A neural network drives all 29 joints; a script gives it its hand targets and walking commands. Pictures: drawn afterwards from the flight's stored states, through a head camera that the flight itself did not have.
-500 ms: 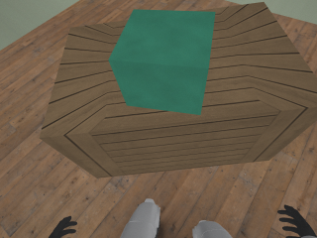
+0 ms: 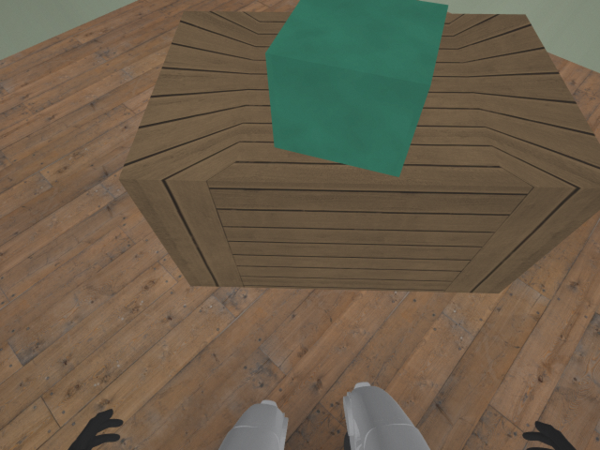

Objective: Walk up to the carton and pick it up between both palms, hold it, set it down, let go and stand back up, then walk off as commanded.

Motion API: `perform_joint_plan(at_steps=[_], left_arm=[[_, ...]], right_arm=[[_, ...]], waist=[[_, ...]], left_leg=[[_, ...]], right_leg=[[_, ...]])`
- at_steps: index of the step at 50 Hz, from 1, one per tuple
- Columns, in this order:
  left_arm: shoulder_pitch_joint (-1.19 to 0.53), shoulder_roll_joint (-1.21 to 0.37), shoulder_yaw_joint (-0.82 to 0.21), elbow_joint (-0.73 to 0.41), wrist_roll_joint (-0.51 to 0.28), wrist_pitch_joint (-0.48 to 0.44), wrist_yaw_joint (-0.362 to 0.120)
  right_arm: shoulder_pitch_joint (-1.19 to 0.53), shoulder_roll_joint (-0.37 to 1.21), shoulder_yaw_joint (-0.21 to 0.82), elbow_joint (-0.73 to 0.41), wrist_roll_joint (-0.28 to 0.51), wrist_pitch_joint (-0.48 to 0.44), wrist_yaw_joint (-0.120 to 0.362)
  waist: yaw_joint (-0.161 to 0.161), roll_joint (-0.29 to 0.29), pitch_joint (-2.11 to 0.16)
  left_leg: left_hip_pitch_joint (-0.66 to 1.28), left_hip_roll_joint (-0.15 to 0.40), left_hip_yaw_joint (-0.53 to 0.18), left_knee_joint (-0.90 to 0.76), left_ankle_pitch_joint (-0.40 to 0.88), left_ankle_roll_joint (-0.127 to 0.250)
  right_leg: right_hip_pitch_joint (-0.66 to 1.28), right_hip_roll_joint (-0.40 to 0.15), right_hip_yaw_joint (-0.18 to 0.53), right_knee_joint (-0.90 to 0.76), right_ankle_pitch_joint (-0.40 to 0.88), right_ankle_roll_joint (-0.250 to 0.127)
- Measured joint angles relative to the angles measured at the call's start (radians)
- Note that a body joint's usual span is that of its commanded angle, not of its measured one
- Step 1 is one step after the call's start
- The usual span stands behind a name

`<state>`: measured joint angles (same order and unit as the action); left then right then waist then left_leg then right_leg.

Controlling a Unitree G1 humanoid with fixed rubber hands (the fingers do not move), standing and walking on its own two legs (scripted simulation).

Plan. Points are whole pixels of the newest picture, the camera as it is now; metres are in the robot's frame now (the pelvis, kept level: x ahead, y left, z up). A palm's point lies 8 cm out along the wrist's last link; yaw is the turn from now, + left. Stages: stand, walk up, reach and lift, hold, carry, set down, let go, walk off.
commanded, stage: walk off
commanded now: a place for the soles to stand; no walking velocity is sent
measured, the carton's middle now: (355, 81) +0.81 -0.06 -0.03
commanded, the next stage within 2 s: none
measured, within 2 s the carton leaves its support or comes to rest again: neither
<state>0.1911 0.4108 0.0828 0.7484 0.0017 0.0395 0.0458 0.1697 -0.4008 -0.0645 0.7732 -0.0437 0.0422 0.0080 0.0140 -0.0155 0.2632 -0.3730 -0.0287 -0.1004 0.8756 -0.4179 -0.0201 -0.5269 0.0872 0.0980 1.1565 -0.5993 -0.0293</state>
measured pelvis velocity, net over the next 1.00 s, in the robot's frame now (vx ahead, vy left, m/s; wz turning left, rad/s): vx -0.35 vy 0.02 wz -0.08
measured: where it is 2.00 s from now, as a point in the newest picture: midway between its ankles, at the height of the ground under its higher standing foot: outside the picture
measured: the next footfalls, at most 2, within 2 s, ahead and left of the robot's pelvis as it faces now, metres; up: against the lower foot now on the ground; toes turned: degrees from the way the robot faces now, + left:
right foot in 0.20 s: -0.05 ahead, -0.13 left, +0.00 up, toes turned -1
left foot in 0.66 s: -0.19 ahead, +0.16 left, +0.00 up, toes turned -1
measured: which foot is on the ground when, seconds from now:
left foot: down 0.00-0.22, up 0.24-0.64, down 0.66-1.00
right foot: up 0.00-0.18, down 0.20-0.72, up 0.74-0.98, down 1.00-1.00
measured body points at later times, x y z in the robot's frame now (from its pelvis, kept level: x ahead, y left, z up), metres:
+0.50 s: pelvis -0.18 -0.01 +0.01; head -0.13 -0.08 +0.45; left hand -0.06 +0.33 -0.03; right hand -0.08 -0.34 -0.14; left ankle -0.18 +0.16 -0.61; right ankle -0.09 -0.12 -0.70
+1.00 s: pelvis -0.35 +0.02 +0.00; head -0.37 +0.04 +0.45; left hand -0.30 +0.35 -0.12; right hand -0.24 -0.31 -0.08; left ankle -0.23 +0.16 -0.70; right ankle -0.41 -0.08 -0.70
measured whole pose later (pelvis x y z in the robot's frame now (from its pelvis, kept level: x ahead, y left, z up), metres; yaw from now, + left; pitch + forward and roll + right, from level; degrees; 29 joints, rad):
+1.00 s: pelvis -0.35 +0.02 +0.00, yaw -5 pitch -5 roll +1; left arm 0.38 0.42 0.09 0.85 0.00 -0.01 -0.02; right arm 0.17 -0.40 -0.07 0.83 -0.07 0.02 0.03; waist 0.05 -0.06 0.04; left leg -0.45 0.04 0.03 0.79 -0.28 -0.01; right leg -0.21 0.00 0.02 0.85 -0.56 -0.03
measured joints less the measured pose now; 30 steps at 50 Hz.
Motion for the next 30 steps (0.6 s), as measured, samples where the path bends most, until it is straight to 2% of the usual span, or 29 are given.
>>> perform_joint_plan(at_steps=[2, 5, 7, 9, 10, 11, 12, 13, 14, 16, 19, 22, 26, 30], left_arm=[[0.016, 0.005, -0.003, 0.013, -0.007, -0.005, -0.003], [0.047, 0.01, 0.0, 0.033, -0.018, -0.012, -0.007], [0.052, 0.003, -0.002, 0.044, -0.021, -0.016, -0.014], [0.042, -0.005, -0.005, 0.05, -0.019, -0.019, -0.021], [0.031, -0.011, -0.005, 0.052, -0.016, -0.02, -0.024], [0.008, -0.03, -0.007, 0.061, -0.012, -0.023, -0.025], [-0.01, -0.051, -0.012, 0.064, -0.006, -0.028, -0.027], [-0.01, -0.064, -0.019, 0.058, 0.002, -0.035, -0.029], [0.001, -0.068, -0.025, 0.05, 0.009, -0.042, -0.031], [0.03, -0.062, -0.029, 0.046, 0.023, -0.05, -0.03], [0.044, -0.049, -0.016, 0.046, 0.03, -0.05, -0.025], [0.03, -0.032, 0.004, 0.017, 0.023, -0.05, -0.018], [0.012, -0.018, 0.016, -0.037, 0.017, -0.053, -0.004], [-0.009, -0.014, 0.014, -0.062, 0.022, -0.048, -0.01]], right_arm=[[0.005, 0.014, 0.005, -0.008, -0.004, 0.006, -0.006], [-0.024, 0.026, 0.01, -0.017, -0.001, 0.01, -0.012], [-0.046, 0.022, 0.005, -0.037, -0.002, 0.01, -0.011], [-0.066, 0.013, -0.003, -0.051, -0.003, 0.011, -0.01], [-0.078, 0.004, -0.008, -0.054, -0.001, 0.014, -0.009], [-0.092, -0.013, -0.016, -0.051, 0.002, 0.018, -0.008], [-0.097, -0.03, -0.025, -0.043, 0.004, 0.022, -0.008], [-0.095, -0.039, -0.031, -0.031, 0.008, 0.029, -0.01], [-0.093, -0.036, -0.035, -0.015, 0.011, 0.036, -0.014], [-0.096, -0.023, -0.041, 0.012, 0.018, 0.048, -0.022], [-0.076, -0.026, -0.039, 0.023, 0.035, 0.042, -0.017], [-0.018, -0.044, -0.038, 0.02, 0.032, 0.037, -0.013], [0.031, -0.071, -0.037, 0.025, 0.024, 0.043, -0.004], [0.049, -0.089, -0.044, 0.034, 0.03, 0.038, 0.009]], waist=[[-0.003, -0.003, -0.018], [0.014, -0.022, -0.038], [0.018, -0.013, -0.04], [0.025, 0.0, -0.038], [0.029, 0.015, -0.031], [0.018, 0.064, -0.003], [0.0, 0.122, 0.02], [-0.013, 0.16, 0.021], [-0.012, 0.167, 0.007], [0.006, 0.148, -0.023], [0.012, 0.143, -0.04], [0.0, 0.153, -0.057], [-0.013, 0.145, -0.052], [-0.024, 0.133, -0.03]], left_leg=[[-0.015, 0.02, -0.004, -0.012, 0.023, -0.006], [-0.036, 0.044, 0.033, -0.034, 0.06, -0.014], [-0.059, 0.057, 0.047, -0.033, 0.081, -0.021], [-0.086, 0.06, 0.06, -0.029, 0.105, -0.032], [-0.101, 0.064, 0.062, -0.022, 0.116, -0.038], [-0.104, 0.079, 0.035, -0.012, 0.127, -0.041], [-0.107, 0.092, -0.004, -0.003, 0.135, -0.025], [-0.117, 0.084, -0.039, 0.015, 0.102, 0.001], [-0.132, 0.051, -0.059, 0.057, 0.006, 0.017], [-0.159, -0.028, -0.074, 0.201, -0.111, 0.05], [-0.163, -0.092, -0.093, 0.368, -0.093, 0.07], [-0.153, -0.097, -0.094, 0.478, -0.055, 0.052], [-0.081, -0.07, -0.072, 0.411, -0.078, 0.027], [-0.004, -0.031, -0.043, 0.216, -0.155, 0.029]], right_leg=[[0.004, 0.038, 0.017, 0.105, -0.002, -0.007], [0.04, 0.04, 0.025, 0.137, 0.03, 0.004], [0.098, 0.009, -0.001, 0.038, 0.032, 0.006], [0.178, -0.036, -0.028, -0.159, 0.036, -0.001], [0.209, -0.049, -0.039, -0.247, 0.074, 0.0], [0.221, -0.032, -0.068, -0.266, 0.112, 0.002], [0.239, -0.011, -0.104, -0.285, 0.137, 0.0], [0.243, -0.002, -0.129, -0.299, 0.154, -0.004], [0.229, -0.01, -0.129, -0.297, 0.163, -0.007], [0.188, -0.037, -0.092, -0.286, 0.18, -0.007], [0.159, -0.062, -0.067, -0.313, 0.23, 0.001], [0.128, -0.083, -0.086, -0.335, 0.27, 0.001], [0.085, -0.118, -0.094, -0.337, 0.315, 0.013], [0.039, -0.147, -0.103, -0.328, 0.36, 0.025]])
